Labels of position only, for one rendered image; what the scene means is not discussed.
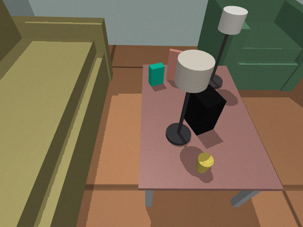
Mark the coffee table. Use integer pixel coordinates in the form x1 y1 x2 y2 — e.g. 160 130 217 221
138 64 283 207

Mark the armchair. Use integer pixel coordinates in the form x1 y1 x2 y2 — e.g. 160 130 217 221
197 0 303 91

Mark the desk lamp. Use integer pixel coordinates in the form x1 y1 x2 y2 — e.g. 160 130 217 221
209 6 248 89
166 50 215 146

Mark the sofa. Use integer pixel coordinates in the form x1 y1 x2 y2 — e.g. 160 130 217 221
0 0 113 227

